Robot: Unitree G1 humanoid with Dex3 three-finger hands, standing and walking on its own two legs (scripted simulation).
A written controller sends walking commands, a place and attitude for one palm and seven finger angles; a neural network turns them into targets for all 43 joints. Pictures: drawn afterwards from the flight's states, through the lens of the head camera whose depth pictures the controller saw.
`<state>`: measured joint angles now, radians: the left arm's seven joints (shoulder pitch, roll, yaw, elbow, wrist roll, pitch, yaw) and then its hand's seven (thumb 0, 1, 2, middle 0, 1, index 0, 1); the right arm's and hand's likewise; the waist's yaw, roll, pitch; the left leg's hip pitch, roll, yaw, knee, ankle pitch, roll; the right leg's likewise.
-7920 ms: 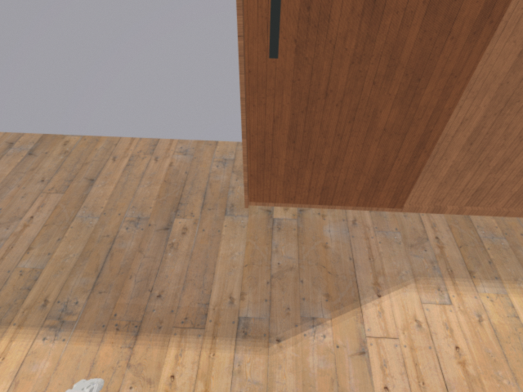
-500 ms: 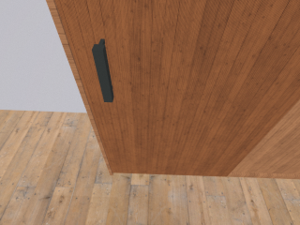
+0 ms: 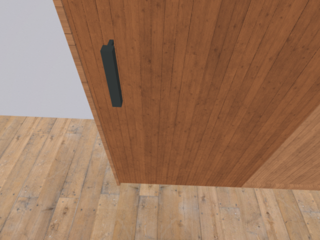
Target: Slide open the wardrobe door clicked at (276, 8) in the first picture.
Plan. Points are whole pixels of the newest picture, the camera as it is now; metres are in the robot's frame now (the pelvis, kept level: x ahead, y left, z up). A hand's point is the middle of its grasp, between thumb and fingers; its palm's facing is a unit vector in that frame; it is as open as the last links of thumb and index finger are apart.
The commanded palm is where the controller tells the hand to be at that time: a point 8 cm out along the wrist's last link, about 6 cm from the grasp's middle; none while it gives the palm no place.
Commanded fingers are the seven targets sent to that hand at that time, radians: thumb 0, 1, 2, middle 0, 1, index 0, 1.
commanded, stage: raise the hand with hooked fingers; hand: left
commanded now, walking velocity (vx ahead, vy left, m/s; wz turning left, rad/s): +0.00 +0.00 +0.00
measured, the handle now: (114, 75) +0.51 +0.17 +0.13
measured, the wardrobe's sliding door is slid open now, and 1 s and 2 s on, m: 0.00 0.00 0.00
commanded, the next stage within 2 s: none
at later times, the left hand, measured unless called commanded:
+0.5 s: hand (81, 231) +0.14 +0.19 -0.03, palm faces +0.16 -0.99 -0.02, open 8.8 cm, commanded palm +0.13 +0.25 -0.01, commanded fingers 0.00 0.34 0.66 -0.24 -0.66 -0.24 -0.66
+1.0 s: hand (56, 193) +0.20 +0.24 +0.05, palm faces +0.08 -0.99 -0.07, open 11.8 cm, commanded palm +0.16 +0.29 +0.07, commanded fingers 0.00 -0.24 0.41 -0.28 -1.03 -0.28 -1.03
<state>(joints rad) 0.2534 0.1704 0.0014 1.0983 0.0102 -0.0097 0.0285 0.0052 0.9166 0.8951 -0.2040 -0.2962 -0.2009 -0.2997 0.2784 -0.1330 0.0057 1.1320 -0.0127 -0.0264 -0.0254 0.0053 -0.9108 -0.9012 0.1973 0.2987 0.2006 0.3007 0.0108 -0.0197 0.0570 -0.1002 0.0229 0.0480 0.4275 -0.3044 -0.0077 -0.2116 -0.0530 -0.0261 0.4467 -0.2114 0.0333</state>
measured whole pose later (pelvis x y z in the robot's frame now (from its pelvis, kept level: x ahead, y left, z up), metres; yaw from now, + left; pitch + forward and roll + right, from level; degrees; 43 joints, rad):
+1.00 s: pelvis -0.01 +0.00 -0.04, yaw +3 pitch +6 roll -1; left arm 0.32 0.31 0.33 -0.03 -0.35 -0.22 -0.37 0.00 -0.02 0.50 -0.27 -0.89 -0.27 -0.89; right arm 0.30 -0.26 0.02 0.60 0.04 -0.30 -0.07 0.02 -0.90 -0.90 0.20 0.30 0.20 0.30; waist 0.02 0.03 -0.07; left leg -0.47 0.03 -0.01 0.83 -0.47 -0.01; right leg -0.53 -0.06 -0.07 0.78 -0.35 0.03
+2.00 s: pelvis +0.00 -0.01 -0.01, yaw +2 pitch +0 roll +0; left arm -0.09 0.43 0.48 0.17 -0.34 0.07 -0.46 -0.01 -0.50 0.30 -0.31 -1.20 -0.30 -1.20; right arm 0.25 -0.28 0.06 0.61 0.06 -0.25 -0.10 0.02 -0.91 -0.90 0.20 0.30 0.20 0.30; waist 0.05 0.05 -0.03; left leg -0.17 0.04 0.00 0.52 -0.34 -0.03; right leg -0.25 -0.04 -0.07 0.51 -0.25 0.01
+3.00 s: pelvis -0.01 -0.01 -0.01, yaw +2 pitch +2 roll +0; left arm -0.39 0.43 0.39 0.50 -0.26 0.03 -0.39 -0.01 -0.50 0.30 -0.31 -1.20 -0.30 -1.20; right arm 0.28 -0.28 0.06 0.63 0.07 -0.20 -0.12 0.02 -0.91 -0.90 0.20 0.30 0.20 0.30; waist 0.02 0.04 -0.03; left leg -0.22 0.03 0.01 0.51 -0.33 -0.02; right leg -0.30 -0.05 -0.06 0.51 -0.24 0.02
